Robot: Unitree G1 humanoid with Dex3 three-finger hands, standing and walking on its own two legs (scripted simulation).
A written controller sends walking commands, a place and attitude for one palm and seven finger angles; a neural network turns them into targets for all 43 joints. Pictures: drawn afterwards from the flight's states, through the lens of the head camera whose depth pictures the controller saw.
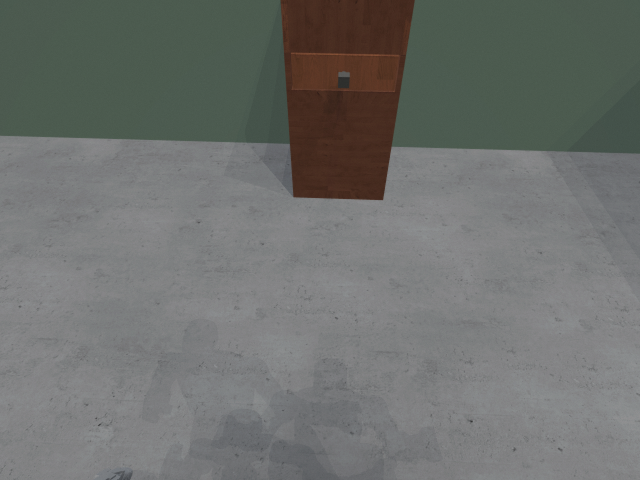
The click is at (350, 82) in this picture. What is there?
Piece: drawer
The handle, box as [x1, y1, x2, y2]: [338, 71, 349, 87]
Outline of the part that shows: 338,72 338,87 348,87 349,72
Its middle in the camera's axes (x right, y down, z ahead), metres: +0.08 -0.59 +1.41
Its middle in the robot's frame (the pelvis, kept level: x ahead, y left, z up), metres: +1.44 -0.02 -0.15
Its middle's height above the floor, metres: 0.62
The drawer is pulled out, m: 0.00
